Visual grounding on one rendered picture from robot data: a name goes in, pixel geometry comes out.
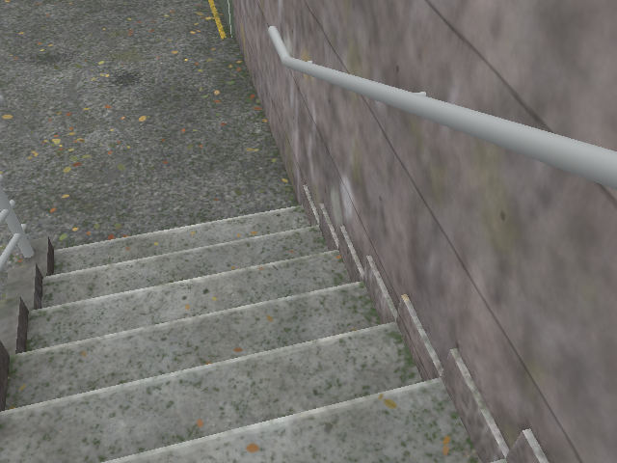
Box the stairs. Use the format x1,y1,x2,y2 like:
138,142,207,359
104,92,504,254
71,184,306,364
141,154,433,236
0,205,507,463

